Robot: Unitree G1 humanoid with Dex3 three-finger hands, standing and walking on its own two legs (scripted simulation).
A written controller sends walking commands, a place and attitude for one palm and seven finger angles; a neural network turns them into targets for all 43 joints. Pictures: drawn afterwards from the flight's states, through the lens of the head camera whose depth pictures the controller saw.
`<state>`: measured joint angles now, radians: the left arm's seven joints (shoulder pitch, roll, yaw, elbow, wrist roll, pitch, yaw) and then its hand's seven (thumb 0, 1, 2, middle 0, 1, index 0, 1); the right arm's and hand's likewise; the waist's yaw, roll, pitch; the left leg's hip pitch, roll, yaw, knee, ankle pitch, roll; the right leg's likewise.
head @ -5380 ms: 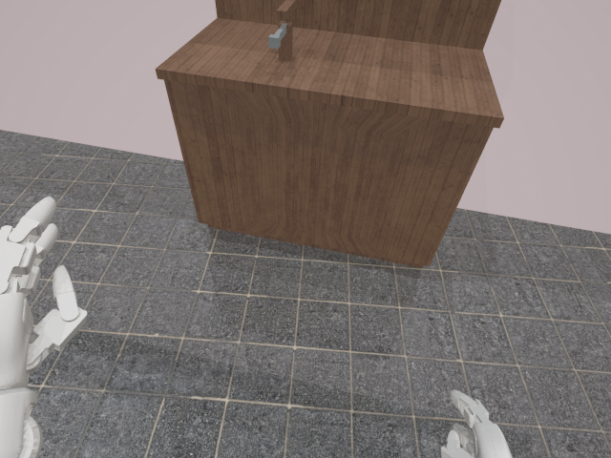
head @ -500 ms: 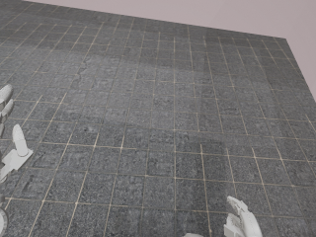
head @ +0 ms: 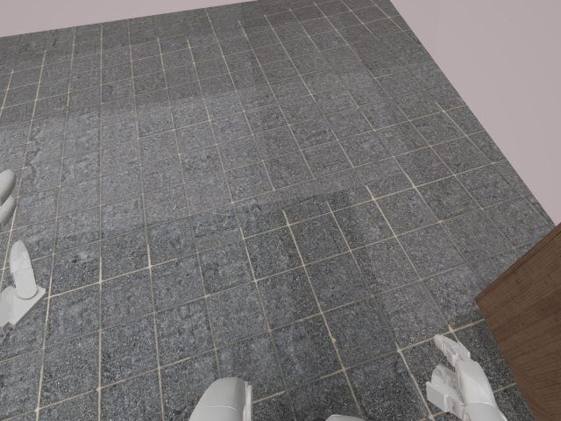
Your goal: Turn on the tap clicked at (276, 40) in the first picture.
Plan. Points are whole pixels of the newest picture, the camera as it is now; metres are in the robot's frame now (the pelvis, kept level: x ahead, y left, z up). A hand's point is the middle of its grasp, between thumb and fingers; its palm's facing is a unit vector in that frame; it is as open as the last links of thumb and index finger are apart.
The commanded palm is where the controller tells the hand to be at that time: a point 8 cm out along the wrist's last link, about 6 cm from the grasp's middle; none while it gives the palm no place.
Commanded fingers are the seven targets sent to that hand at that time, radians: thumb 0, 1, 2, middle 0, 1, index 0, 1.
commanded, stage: turn to face it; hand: left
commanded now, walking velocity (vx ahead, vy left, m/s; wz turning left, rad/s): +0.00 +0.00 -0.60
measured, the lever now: out of the picture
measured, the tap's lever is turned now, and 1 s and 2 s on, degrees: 0 0 0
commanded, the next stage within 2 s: none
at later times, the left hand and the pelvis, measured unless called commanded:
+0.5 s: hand (66, 319) +0.19 +0.19 +0.17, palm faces +0.19 -0.89 -0.41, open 7.4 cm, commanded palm +0.14 +0.24 +0.18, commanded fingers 0.00 0.90 0.90 -0.20 -0.30 -0.20 -0.30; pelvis -0.08 +0.01 +0.00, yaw -14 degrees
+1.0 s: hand (289, 339) +0.18 -0.01 +0.19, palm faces -0.24 -0.76 -0.60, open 7.4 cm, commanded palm +0.16 +0.09 +0.18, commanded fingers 0.00 0.90 0.90 -0.20 -0.30 -0.20 -0.30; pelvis -0.14 -0.04 +0.00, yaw -36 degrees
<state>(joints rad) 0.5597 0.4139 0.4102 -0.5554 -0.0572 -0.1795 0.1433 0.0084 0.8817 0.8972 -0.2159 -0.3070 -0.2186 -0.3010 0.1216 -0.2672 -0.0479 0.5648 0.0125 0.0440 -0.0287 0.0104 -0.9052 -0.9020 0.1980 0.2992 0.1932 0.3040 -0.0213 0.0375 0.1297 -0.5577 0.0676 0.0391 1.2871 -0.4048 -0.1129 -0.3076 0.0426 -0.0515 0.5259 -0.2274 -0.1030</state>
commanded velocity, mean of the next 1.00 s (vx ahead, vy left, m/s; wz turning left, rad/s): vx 0.00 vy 0.00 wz -0.60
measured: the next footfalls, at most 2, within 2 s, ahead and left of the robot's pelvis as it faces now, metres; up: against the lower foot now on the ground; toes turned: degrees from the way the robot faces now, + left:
left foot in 0.44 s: -0.05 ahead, +0.12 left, +0.00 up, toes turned -9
right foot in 0.82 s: -0.13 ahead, -0.15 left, +0.00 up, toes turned -37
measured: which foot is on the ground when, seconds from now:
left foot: up 0.00-0.42, down 0.44-0.82, up 0.84-1.00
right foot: down 0.00-0.46, up 0.48-0.80, down 0.82-1.00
